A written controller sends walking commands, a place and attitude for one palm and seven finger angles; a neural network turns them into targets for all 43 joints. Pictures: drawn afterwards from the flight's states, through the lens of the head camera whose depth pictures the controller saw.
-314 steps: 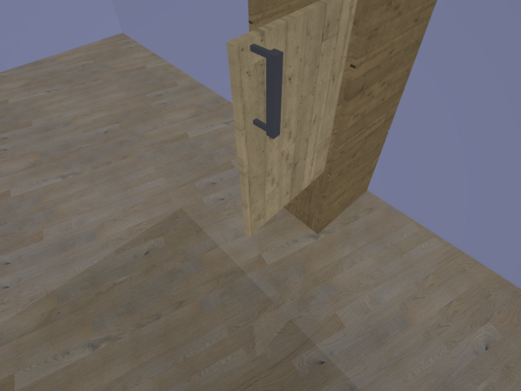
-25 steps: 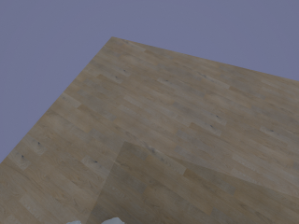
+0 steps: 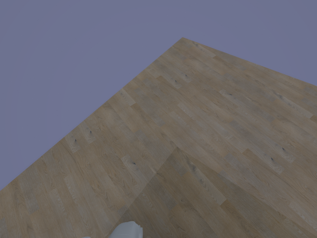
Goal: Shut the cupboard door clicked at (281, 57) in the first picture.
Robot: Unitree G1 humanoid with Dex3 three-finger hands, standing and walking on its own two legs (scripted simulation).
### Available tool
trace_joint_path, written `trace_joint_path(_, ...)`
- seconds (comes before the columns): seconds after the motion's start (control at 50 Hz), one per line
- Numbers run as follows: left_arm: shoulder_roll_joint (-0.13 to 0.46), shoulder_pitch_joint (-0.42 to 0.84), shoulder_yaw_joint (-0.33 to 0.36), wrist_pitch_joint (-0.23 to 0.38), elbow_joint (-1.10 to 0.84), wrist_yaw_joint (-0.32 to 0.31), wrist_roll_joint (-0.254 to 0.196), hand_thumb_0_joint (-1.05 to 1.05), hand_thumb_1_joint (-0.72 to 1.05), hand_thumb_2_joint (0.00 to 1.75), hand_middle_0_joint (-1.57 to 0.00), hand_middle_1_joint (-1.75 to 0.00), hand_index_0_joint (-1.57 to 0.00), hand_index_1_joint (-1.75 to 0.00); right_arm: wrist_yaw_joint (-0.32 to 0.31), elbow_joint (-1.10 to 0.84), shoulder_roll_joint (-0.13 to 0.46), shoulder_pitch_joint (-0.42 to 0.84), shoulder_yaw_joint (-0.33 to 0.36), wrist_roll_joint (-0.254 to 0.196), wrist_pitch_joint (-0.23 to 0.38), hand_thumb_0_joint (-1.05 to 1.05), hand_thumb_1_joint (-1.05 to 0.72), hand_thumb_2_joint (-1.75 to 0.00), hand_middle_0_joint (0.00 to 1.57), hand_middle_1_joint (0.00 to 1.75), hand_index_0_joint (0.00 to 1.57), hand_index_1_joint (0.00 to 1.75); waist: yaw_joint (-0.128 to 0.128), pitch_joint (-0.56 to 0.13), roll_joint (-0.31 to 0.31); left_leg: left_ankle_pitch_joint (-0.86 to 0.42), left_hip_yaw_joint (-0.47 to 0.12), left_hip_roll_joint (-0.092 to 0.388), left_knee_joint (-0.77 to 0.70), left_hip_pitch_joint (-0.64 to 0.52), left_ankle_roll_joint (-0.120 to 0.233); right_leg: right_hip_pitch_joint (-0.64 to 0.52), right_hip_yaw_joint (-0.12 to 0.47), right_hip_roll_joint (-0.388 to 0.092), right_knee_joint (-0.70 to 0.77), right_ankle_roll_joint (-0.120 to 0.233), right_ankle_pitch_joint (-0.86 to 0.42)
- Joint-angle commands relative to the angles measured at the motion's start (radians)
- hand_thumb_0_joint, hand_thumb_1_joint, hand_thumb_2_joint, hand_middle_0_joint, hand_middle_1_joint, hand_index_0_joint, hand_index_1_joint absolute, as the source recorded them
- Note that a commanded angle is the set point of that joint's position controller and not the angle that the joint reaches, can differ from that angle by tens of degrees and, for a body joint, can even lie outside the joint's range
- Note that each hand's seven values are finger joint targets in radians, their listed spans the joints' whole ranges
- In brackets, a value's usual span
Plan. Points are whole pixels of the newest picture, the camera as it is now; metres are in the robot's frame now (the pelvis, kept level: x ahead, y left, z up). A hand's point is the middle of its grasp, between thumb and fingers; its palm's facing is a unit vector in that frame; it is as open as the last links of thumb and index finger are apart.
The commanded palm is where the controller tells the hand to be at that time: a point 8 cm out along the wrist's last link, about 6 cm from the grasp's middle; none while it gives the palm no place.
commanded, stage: walk to a spot facing it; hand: left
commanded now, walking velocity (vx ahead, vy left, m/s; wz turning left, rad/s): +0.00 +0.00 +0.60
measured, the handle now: out of the picture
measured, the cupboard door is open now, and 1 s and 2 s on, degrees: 93 93 93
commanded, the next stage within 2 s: none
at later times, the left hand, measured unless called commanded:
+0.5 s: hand out of the picture +0.05 +0.22 -0.16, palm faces +0.31 -0.91 -0.29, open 7.4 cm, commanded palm none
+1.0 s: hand out of the picture -0.07 +0.20 -0.18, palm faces +0.60 -0.76 -0.25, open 7.4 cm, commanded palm none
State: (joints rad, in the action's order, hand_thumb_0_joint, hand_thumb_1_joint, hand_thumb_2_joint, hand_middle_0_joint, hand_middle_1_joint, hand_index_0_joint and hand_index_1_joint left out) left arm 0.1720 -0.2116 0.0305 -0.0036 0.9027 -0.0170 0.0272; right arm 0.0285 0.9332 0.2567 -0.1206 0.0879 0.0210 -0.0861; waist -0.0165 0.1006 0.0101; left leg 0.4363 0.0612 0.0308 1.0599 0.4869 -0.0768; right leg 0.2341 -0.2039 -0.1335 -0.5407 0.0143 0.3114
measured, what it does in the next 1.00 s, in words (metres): steps on the spot, turning left: left foot, then right foot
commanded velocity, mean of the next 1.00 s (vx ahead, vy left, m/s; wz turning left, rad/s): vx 0.00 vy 0.00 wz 0.60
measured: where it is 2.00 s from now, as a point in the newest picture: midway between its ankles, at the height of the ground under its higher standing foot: outside the picture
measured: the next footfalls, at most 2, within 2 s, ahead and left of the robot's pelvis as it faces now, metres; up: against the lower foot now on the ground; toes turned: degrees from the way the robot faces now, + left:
left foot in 0.18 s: +0.03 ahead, +0.13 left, +0.00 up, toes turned +15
right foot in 0.52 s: +0.10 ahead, -0.13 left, +0.00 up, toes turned +15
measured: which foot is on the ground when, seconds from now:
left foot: up 0.00-0.16, down 0.18-0.52, up 0.54-0.84, down 0.86-1.00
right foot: down 0.00-0.18, up 0.20-0.50, down 0.52-0.86, up 0.88-1.00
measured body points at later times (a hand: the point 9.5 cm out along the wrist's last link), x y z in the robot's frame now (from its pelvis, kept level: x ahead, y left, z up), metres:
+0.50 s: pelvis +0.01 -0.02 -0.01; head +0.06 -0.02 +0.44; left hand +0.04 +0.27 -0.14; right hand +0.16 -0.23 -0.16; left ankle -0.01 +0.12 -0.74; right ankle +0.05 -0.14 -0.73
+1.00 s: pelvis +0.00 -0.01 -0.01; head +0.04 +0.03 +0.44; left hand -0.10 +0.24 -0.16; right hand +0.24 -0.16 -0.14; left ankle -0.04 +0.08 -0.74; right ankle +0.06 -0.15 -0.67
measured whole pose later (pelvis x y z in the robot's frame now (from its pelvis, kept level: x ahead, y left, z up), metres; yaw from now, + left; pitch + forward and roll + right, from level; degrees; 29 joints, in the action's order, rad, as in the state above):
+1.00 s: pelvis +0.00 -0.01 -0.01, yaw +36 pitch +1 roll +0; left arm 0.25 -0.18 0.08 -0.07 0.94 -0.01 0.02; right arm 0.01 0.90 0.22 -0.13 0.06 0.03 -0.03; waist 0.00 0.10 -0.03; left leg 0.27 0.05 0.00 0.58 0.32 0.03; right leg 0.48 -0.06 -0.11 -1.11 -0.08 0.46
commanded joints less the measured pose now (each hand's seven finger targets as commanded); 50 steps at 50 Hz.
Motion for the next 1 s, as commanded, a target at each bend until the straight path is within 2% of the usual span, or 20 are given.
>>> trace_joint_path(0.0,0.211,-0.087,0.061,0.028,-0.031,-0.016,0.003,0.0,0.9,0.9,-0.2,-0.3,-0.2,-0.3,0.01,-0.1,0.008,0.085,-0.01,-0.011,0.031,0.0,-0.9,-0.9,0.2,0.3,0.2,0.3,0.06,-0.153,-0.219,0.018,0.045,-0.002,-0.205,0.015,0.007,-0.242,0.107,-0.231,0.11,0.076,-0.7)
trace_joint_path(0.06,0.234,-0.094,0.076,0.025,-0.022,-0.012,0.004,0.0,0.9,0.9,-0.2,-0.3,-0.2,-0.3,0.008,-0.108,0.009,0.083,-0.014,-0.013,0.041,0.0,-0.9,-0.9,0.2,0.3,0.2,0.3,0.062,-0.157,-0.222,0.001,0.079,-0.013,-0.355,-0.06,0.029,-0.23,0.084,-0.256,0.066,0.076,-0.707)
trace_joint_path(0.12,0.233,-0.054,0.081,0.021,-0.025,-0.003,-0.008,0.0,0.9,0.9,-0.2,-0.3,-0.2,-0.3,0.004,-0.087,0.062,-0.031,0.002,-0.005,0.051,0.0,-0.9,-0.9,0.2,0.3,0.2,0.3,-0.015,-0.198,-0.138,-0.223,0.08,-0.006,-0.603,-0.328,0.062,-0.074,0.003,-0.234,-0.117,0.0,-0.592)
trace_joint_path(0.14,0.201,-0.039,0.077,0.018,-0.051,0.004,-0.015,0.0,0.9,0.9,-0.2,-0.3,-0.2,-0.3,-0.002,-0.075,0.158,-0.106,0.028,0.004,0.06,0.0,-0.9,-0.9,0.2,0.3,0.2,0.3,-0.059,-0.256,0.075,-0.487,-0.154,0.178,-0.641,-0.529,0.15,0.147,-0.042,-0.144,-0.322,-0.068,-0.29)
trace_joint_path(0.16,0.136,0.023,0.052,0.013,-0.108,0.007,-0.018,0.0,0.9,0.9,-0.2,-0.3,-0.2,-0.3,-0.011,-0.061,0.259,-0.183,0.053,0.002,0.058,0.0,-0.9,-0.9,0.2,0.3,0.2,0.3,-0.106,-0.262,0.324,-0.898,-0.451,0.429,-0.672,-0.602,0.313,0.38,0.01,-0.017,-0.555,-0.118,0.363)
trace_joint_path(0.18,0.167,0.073,0.053,-0.005,-0.128,-0.004,-0.005,0.0,0.9,0.9,-0.2,-0.3,-0.2,-0.3,-0.016,-0.039,0.252,-0.209,0.048,-0.003,0.054,0.0,-0.9,-0.9,0.2,0.3,0.2,0.3,-0.105,-0.253,0.184,-0.775,-0.392,0.428,-0.657,-0.537,0.336,0.386,0.135,-0.012,-0.632,-0.101,0.354)
trace_joint_path(0.22,0.149,0.09,0.058,-0.011,-0.092,-0.004,-0.011,0.0,0.9,0.9,-0.2,-0.3,-0.2,-0.3,-0.036,-0.071,0.204,-0.093,0.04,0.001,0.06,0.0,-0.9,-0.9,0.2,0.3,0.2,0.3,-0.06,-0.184,0.217,-0.622,-0.331,0.327,-0.679,-0.403,0.287,0.396,0.188,-0.012,-0.653,-0.106,0.231)
trace_joint_path(0.3,0.134,0.03,0.061,-0.023,-0.056,0.011,-0.009,0.0,0.9,0.9,-0.2,-0.3,-0.2,-0.3,-0.035,-0.089,0.172,-0.01,0.026,0.007,0.066,0.0,-0.9,-0.9,0.2,0.3,0.2,0.3,0.004,-0.126,0.12,-0.456,-0.244,0.216,-0.71,-0.28,0.224,0.279,0.176,0.03,-0.503,-0.101,0.121)
trace_joint_path(0.44,0.129,-0.037,0.062,-0.007,-0.064,0.006,-0.012,0.0,0.9,0.9,-0.2,-0.3,-0.2,-0.3,-0.026,-0.106,0.169,0.03,0.04,0.007,0.048,0.0,-0.9,-0.9,0.2,0.3,0.2,0.3,0.042,-0.136,0.151,-0.324,-0.312,0.151,-0.635,-0.117,0.187,-0.026,0.129,0.113,-0.051,-0.081,-0.007)
trace_joint_path(0.46,0.161,-0.076,0.07,0.004,-0.059,0.0,-0.009,0.0,0.9,0.9,-0.2,-0.3,-0.2,-0.3,-0.023,-0.115,0.143,0.035,0.038,-0.001,0.047,0.0,-0.9,-0.9,0.2,0.3,0.2,0.3,0.064,-0.15,0.076,-0.265,-0.28,0.097,-0.558,-0.049,0.144,-0.138,0.163,0.07,0.101,-0.07,-0.067)
trace_joint_path(0.5,0.306,-0.094,0.09,0.014,-0.07,-0.014,0.006,0.0,0.9,0.9,-0.2,-0.3,-0.2,-0.3,-0.012,-0.149,0.062,0.032,0.028,-0.008,0.048,0.0,-0.9,-0.9,0.2,0.3,0.2,0.3,0.09,-0.148,-0.321,0.187,-0.071,-0.088,-0.068,0.141,0.034,-0.171,0.564,-0.379,0.289,0.116,-0.165)
trace_joint_path(0.54,0.231,-0.008,0.072,0.018,-0.082,-0.022,-0.002,0.0,0.9,0.9,-0.2,-0.3,-0.2,-0.3,-0.011,-0.116,0.073,0.03,0.031,-0.001,0.033,0.0,-0.9,-0.9,0.2,0.3,0.2,0.3,0.034,-0.113,-0.274,0.104,-0.116,-0.012,0.187,0.14,0.032,-0.076,0.448,-0.298,0.229,0.131,-0.282)
trace_joint_path(0.6,0.181,0.048,0.055,0.018,-0.097,-0.022,-0.001,0.0,0.9,0.9,-0.2,-0.3,-0.2,-0.3,0.003,-0.086,0.044,0.001,0.016,-0.007,0.023,0.0,-0.9,-0.9,0.2,0.3,0.2,0.3,0.003,-0.119,-0.238,0.012,-0.054,0.01,0.112,0.083,0.006,-0.097,0.198,-0.201,0.173,0.081,-0.474)
trace_joint_path(0.7,0.223,-0.037,0.071,0.02,-0.058,-0.018,0.005,0.0,0.9,0.9,-0.2,-0.3,-0.2,-0.3,0.011,-0.093,0.009,0.061,-0.003,-0.011,0.033,0.0,-0.9,-0.9,0.2,0.3,0.2,0.3,0.058,-0.133,-0.209,0.035,0.038,-0.011,-0.227,-0.011,0.008,-0.192,0.127,-0.225,0.112,0.078,-0.596)
trace_joint_path(0.78,0.247,-0.037,0.086,0.015,-0.049,-0.008,-0.002,0.0,0.9,0.9,-0.2,-0.3,-0.2,-0.3,0.007,-0.089,0.034,-0.002,-0.002,-0.01,0.047,0.0,-0.9,-0.9,0.2,0.3,0.2,0.3,0.025,-0.161,-0.198,-0.108,0.073,-0.028,-0.487,-0.18,0.033,-0.141,0.068,-0.234,0.002,0.034,-0.549)
trace_joint_path(0.8,0.235,-0.021,0.085,0.012,-0.05,-0.004,-0.008,0.0,0.9,0.9,-0.2,-0.3,-0.2,-0.3,0.007,-0.08,0.061,-0.048,0.007,-0.007,0.051,0.0,-0.9,-0.9,0.2,0.3,0.2,0.3,-0.004,-0.179,-0.132,-0.216,0.048,-0.013,-0.6,-0.299,0.047,-0.062,0.036,-0.216,-0.089,-0.005,-0.473)
trace_joint_path(0.82,0.193,-0.024,0.081,0.005,-0.08,0.001,-0.016,0.0,0.9,0.9,-0.2,-0.3,-0.2,-0.3,0.001,-0.073,0.161,-0.118,0.031,0.002,0.062,0.0,-0.9,-0.9,0.2,0.3,0.2,0.3,-0.045,-0.238,0.103,-0.471,-0.2,0.181,-0.656,-0.485,0.137,0.152,-0.011,-0.125,-0.293,-0.072,-0.193)
trace_joint_path(0.84,0.126,0.044,0.054,0.0,-0.131,0.005,-0.017,0.0,0.9,0.9,-0.2,-0.3,-0.2,-0.3,-0.01,-0.056,0.257,-0.2,0.058,0.004,0.059,0.0,-0.9,-0.9,0.2,0.3,0.2,0.3,-0.097,-0.238,0.328,-0.844,-0.476,0.411,-0.684,-0.547,0.295,0.369,0.033,-0.006,-0.515,-0.118,0.382)
trace_joint_path(0.88,0.131,0.134,0.057,-0.016,-0.124,-0.005,-0.01,0.0,0.9,0.9,-0.2,-0.3,-0.2,-0.3,-0.032,-0.044,0.226,-0.193,0.052,0.005,0.061,0.0,-0.9,-0.9,0.2,0.3,0.2,0.3,-0.089,-0.21,0.22,-0.605,-0.416,0.34,-0.69,-0.441,0.295,0.405,0.182,-0.002,-0.651,-0.095,0.272)
trace_joint_path(0.98,0.132,0.053,0.063,-0.027,-0.065,0.011,-0.009,0.0,0.9,0.9,-0.2,-0.3,-0.2,-0.3,-0.036,-0.082,0.161,-0.041,0.024,0.007,0.068,0.0,-0.9,-0.9,0.2,0.3,0.2,0.3,-0.002,-0.125,0.13,-0.377,-0.279,0.208,-0.741,-0.28,0.223,0.3,0.193,0.027,-0.53,-0.095,0.099)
